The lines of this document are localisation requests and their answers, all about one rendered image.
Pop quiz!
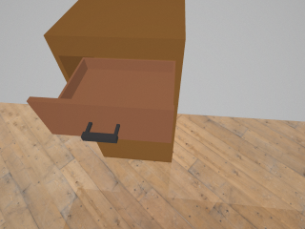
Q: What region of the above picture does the cabinet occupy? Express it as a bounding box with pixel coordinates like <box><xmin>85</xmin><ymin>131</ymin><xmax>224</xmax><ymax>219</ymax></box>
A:
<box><xmin>44</xmin><ymin>0</ymin><xmax>186</xmax><ymax>163</ymax></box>

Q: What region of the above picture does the handle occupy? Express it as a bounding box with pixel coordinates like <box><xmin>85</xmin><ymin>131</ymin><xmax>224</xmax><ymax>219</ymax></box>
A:
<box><xmin>81</xmin><ymin>122</ymin><xmax>120</xmax><ymax>144</ymax></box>

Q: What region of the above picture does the drawer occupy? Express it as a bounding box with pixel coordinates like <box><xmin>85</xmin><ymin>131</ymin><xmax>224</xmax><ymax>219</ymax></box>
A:
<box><xmin>27</xmin><ymin>57</ymin><xmax>175</xmax><ymax>143</ymax></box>

